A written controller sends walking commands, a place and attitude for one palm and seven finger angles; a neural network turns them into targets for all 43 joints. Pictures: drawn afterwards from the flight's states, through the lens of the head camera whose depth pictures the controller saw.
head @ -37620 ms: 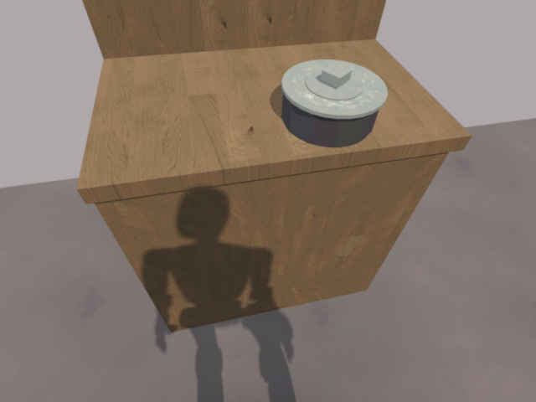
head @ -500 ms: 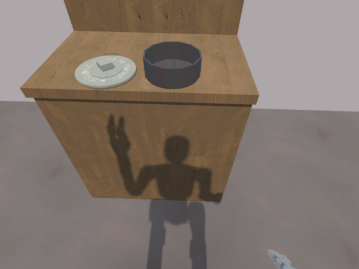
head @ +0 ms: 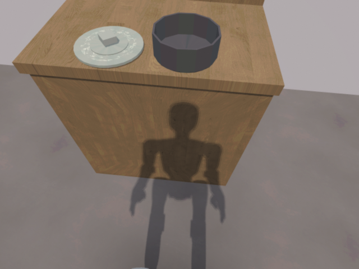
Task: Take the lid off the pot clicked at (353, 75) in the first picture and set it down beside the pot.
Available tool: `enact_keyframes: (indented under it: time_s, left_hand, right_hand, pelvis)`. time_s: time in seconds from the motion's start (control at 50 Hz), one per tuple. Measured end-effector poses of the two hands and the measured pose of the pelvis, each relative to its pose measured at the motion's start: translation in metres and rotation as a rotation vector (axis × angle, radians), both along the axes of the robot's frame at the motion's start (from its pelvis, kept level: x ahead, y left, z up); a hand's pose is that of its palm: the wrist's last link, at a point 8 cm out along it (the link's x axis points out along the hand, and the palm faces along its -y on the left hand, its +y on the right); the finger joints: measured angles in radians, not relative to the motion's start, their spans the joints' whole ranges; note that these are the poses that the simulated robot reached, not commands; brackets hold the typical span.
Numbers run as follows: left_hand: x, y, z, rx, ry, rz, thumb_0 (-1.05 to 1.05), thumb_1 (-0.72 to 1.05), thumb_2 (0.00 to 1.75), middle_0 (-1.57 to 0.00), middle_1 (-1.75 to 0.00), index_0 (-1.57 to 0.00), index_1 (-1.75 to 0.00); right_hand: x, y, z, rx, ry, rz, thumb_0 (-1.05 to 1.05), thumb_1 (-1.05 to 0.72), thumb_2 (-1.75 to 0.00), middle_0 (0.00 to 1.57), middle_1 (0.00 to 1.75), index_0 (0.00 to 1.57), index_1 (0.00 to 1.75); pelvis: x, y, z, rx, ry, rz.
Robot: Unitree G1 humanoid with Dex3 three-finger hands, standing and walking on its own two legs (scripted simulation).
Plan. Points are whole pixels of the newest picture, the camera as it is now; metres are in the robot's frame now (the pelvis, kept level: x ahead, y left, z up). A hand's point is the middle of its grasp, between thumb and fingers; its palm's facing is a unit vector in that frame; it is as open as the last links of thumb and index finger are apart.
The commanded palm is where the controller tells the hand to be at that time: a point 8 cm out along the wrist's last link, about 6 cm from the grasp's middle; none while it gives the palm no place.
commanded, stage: stop stepping back and stand still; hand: left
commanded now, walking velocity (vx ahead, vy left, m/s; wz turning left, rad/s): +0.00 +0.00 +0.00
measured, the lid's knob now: (107, 37) +0.71 +0.26 +0.09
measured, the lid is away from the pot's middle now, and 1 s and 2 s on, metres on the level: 0.24 0.24 0.24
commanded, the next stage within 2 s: let the arm hang, fingers relaxed in 0.06 s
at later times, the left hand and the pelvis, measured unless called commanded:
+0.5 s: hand out of the picture +0.04 +0.19 -0.17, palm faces +0.01 -0.98 -0.21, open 7.3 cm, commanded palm none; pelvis +0.00 +0.02 +0.01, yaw -1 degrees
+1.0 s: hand out of the picture +0.01 +0.18 -0.17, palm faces +0.01 -0.98 -0.19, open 7.3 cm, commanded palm none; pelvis +0.01 +0.02 +0.01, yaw -2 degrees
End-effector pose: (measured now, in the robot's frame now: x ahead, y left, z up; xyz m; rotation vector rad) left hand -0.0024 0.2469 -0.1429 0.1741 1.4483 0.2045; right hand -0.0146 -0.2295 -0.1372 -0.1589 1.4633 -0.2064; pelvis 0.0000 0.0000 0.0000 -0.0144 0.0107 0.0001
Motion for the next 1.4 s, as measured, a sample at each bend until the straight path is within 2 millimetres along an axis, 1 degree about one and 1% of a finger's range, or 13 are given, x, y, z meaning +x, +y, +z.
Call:
enact_keyframes:
  time_s: [0.04, 0.1, 0.16, 0.26, 0.36, 0.44, 0.54, 0.68, 0.94, 1.4]
  left_hand:
    - [-0.005, 0.001, 0.003, 0.004, 0.023, -0.008, -0.02, 0.95, 0.89, -0.20, -0.29, -0.20, -0.30]
    - [-0.005, 0.000, 0.006, 0.001, 0.032, -0.019, -0.01, 0.93, 0.89, -0.20, -0.29, -0.20, -0.30]
    - [0.001, -0.004, 0.006, -0.012, 0.012, -0.024, 0.00, 0.92, 0.89, -0.20, -0.29, -0.20, -0.30]
    - [0.020, -0.012, 0.004, -0.038, -0.046, -0.034, 0.01, 0.92, 0.90, -0.20, -0.29, -0.20, -0.30]
    - [0.030, -0.006, 0.003, -0.033, -0.075, -0.041, 0.01, 0.94, 0.89, -0.20, -0.29, -0.20, -0.30]
    - [0.034, -0.004, 0.004, -0.034, -0.084, -0.046, 0.01, 0.93, 0.89, -0.20, -0.29, -0.20, -0.30]
    - [0.033, -0.003, 0.004, -0.034, -0.076, -0.045, 0.01, 0.93, 0.90, -0.20, -0.29, -0.20, -0.30]
    - [0.024, -0.006, 0.003, -0.040, -0.046, -0.037, 0.01, 0.92, 0.90, -0.20, -0.29, -0.20, -0.30]
    - [0.012, -0.015, 0.001, -0.055, -0.010, -0.024, 0.01, 0.92, 0.90, -0.20, -0.29, -0.20, -0.30]
    - [0.016, -0.020, 0.002, -0.046, -0.022, -0.019, 0.01, 0.92, 0.90, -0.20, -0.29, -0.20, -0.30]
  right_hand:
    - [-0.001, 0.007, -0.001, 0.018, 0.000, -0.015, 0.00, -0.91, -0.90, 0.20, 0.30, 0.20, 0.30]
    - [0.001, 0.018, -0.004, 0.044, -0.014, -0.032, 0.00, -0.91, -0.90, 0.20, 0.30, 0.20, 0.30]
    - [0.002, 0.025, -0.006, 0.053, -0.024, -0.036, 0.01, -0.92, -0.90, 0.20, 0.30, 0.20, 0.30]
    - [0.003, 0.030, -0.006, 0.054, -0.044, -0.044, 0.01, -0.93, -0.90, 0.21, 0.30, 0.20, 0.30]
    - [0.001, 0.032, -0.004, 0.048, -0.055, -0.054, 0.01, -0.92, -0.90, 0.20, 0.30, 0.20, 0.30]
    - [-0.001, 0.035, -0.004, 0.050, -0.052, -0.059, 0.00, -0.92, -0.90, 0.20, 0.30, 0.20, 0.30]
    - [-0.004, 0.038, -0.004, 0.055, -0.043, -0.066, 0.00, -0.91, -0.90, 0.20, 0.30, 0.20, 0.30]
    - [-0.007, 0.041, -0.004, 0.060, -0.028, -0.071, 0.00, -0.91, -0.90, 0.20, 0.30, 0.20, 0.30]
    - [-0.004, 0.040, -0.004, 0.059, -0.025, -0.073, 0.00, -0.91, -0.90, 0.20, 0.30, 0.20, 0.30]
    - [-0.001, 0.034, -0.005, 0.061, -0.022, -0.072, 0.00, -0.91, -0.90, 0.20, 0.30, 0.20, 0.30]
  pelvis:
    - [0.001, 0.002, 0.002, -0.001, -0.004, -0.004]
    - [0.002, 0.006, 0.004, -0.001, -0.011, -0.010]
    - [0.002, 0.010, 0.005, 0.000, -0.017, -0.013]
    - [0.003, 0.015, 0.006, 0.004, -0.026, -0.018]
    - [0.003, 0.016, 0.006, 0.006, -0.030, -0.022]
    - [0.004, 0.018, 0.006, 0.006, -0.029, -0.024]
    - [0.004, 0.019, 0.006, 0.007, -0.028, -0.026]
    - [0.006, 0.019, 0.006, 0.008, -0.026, -0.029]
    - [0.009, 0.017, 0.006, 0.009, -0.026, -0.030]
    - [0.011, 0.010, 0.006, 0.010, -0.026, -0.026]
